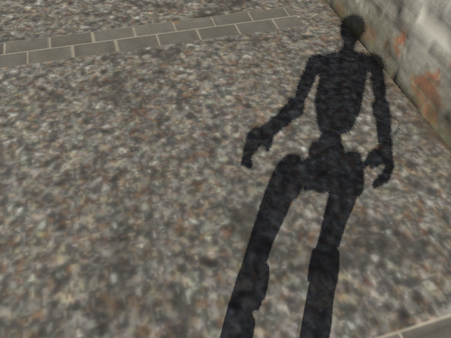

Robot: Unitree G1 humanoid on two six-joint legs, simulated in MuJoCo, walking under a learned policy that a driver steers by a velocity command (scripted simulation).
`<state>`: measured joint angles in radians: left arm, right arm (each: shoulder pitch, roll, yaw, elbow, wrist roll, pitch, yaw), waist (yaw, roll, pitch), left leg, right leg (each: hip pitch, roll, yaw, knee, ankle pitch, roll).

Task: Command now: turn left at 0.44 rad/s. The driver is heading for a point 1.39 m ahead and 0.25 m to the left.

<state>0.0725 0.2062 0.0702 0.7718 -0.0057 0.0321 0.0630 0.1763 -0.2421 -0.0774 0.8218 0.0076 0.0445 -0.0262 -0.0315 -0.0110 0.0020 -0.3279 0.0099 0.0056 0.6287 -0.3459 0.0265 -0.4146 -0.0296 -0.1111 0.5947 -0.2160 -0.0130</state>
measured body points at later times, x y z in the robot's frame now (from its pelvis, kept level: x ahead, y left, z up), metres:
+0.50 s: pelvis +0.02 -0.01 +0.01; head +0.06 -0.01 +0.46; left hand +0.10 +0.29 -0.09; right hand +0.26 -0.24 -0.09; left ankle -0.05 +0.10 -0.66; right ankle +0.05 -0.12 -0.73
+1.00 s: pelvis +0.05 +0.02 +0.01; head +0.07 +0.02 +0.46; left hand +0.08 +0.33 -0.09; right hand +0.24 -0.19 -0.10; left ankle -0.03 +0.13 -0.73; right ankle +0.08 -0.08 -0.71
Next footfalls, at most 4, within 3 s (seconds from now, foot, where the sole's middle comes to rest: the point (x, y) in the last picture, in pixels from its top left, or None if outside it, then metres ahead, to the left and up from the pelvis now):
0.40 right None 0.09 -0.11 -0.76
0.72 left None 0.01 0.14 -0.76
1.06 right None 0.15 -0.06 -0.76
1.56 left None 0.40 0.26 -0.76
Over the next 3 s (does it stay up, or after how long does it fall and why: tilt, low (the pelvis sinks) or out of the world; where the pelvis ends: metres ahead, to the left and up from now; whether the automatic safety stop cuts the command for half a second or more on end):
stays up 1.05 0.22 0.02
